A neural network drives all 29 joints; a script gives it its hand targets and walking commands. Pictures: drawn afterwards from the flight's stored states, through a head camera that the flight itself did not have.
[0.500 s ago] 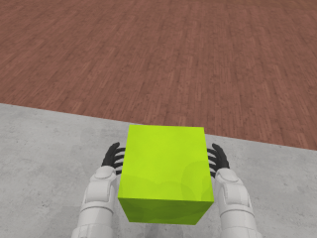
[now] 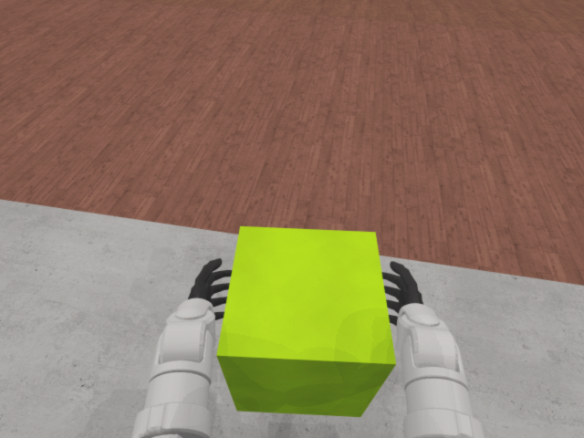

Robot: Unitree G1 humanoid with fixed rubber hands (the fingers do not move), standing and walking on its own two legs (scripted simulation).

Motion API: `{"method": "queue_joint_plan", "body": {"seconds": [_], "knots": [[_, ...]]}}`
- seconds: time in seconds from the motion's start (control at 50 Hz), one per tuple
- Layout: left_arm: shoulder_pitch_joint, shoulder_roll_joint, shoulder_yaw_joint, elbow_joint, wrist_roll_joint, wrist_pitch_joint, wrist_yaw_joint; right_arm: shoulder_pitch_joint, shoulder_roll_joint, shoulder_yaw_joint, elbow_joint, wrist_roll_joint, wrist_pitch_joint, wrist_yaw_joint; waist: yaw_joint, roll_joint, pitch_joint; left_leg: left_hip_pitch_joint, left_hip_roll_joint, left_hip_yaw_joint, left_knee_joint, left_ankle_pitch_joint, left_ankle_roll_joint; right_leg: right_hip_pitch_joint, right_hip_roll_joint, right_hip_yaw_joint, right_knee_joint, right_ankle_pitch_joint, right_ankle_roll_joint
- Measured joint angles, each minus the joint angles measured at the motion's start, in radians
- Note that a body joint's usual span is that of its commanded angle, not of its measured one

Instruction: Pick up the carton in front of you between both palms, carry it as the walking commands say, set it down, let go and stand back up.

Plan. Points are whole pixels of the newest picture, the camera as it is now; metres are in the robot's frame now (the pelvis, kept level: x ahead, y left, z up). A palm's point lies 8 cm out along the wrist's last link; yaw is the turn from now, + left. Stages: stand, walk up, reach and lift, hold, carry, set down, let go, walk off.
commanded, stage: reach and lift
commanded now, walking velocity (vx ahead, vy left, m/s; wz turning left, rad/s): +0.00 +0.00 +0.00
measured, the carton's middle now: (302, 325) +0.32 +0.00 -0.05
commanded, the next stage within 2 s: hold in 0.58 s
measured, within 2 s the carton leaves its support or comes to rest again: neither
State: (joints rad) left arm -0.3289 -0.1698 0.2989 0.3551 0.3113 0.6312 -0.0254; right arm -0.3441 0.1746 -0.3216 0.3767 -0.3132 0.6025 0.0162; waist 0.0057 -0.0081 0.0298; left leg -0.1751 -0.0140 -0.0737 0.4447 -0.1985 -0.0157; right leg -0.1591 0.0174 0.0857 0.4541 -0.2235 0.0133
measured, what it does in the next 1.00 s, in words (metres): stands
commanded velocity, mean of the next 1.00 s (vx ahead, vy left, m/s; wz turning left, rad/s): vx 0.06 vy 0.00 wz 0.00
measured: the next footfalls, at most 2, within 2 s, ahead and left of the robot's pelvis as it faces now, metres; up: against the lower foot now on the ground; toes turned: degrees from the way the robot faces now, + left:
left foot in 1.36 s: +0.20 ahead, +0.10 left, +0.00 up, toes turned +9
right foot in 1.72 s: +0.48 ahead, -0.15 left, +0.00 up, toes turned -16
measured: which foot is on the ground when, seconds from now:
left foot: down 0.00-1.00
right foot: down 0.00-1.00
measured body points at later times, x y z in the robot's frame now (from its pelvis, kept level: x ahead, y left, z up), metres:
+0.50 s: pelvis +0.02 +0.00 +0.01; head -0.01 +0.00 +0.45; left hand +0.31 +0.15 +0.03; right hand +0.32 -0.15 +0.03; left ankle +0.03 +0.13 -0.74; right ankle +0.02 -0.13 -0.74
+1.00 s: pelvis +0.01 +0.00 +0.00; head -0.04 +0.00 +0.45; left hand +0.30 +0.15 +0.05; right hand +0.31 -0.16 +0.05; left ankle +0.03 +0.13 -0.74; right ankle +0.02 -0.13 -0.73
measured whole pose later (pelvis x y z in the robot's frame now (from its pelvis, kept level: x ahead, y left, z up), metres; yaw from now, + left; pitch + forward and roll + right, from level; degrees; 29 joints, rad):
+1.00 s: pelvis +0.01 +0.00 +0.00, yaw -1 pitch -4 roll +0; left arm -0.24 -0.15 0.20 0.19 0.25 0.79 -0.01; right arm -0.26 0.15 -0.20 0.20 -0.26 0.78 -0.01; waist 0.01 0.00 -0.06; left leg -0.16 -0.01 -0.05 0.44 -0.29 -0.02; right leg -0.18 0.00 0.07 0.51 -0.38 0.01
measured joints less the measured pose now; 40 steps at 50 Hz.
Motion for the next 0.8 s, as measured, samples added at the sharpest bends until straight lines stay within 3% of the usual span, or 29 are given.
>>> {"method": "queue_joint_plan", "body": {"seconds": [0.6,0.8], "knots": [[0.074,0.019,-0.085,-0.102,-0.032,0.079,0.014,0.071,-0.02,0.085,-0.101,0.029,0.082,-0.007,0.0,0.002,-0.001,0.095,0.003,-0.003,-0.083,0.017,0.0,0.095,-0.003,-0.001,-0.083,0.017,-0.002],[0.101,0.025,-0.119,-0.171,-0.049,0.141,0.018,0.1,-0.026,0.116,-0.176,0.046,0.147,-0.011,-0.007,0.001,-0.006,0.135,0.003,-0.004,-0.111,0.033,0.0,0.135,-0.005,-0.002,-0.109,0.031,-0.002]]}}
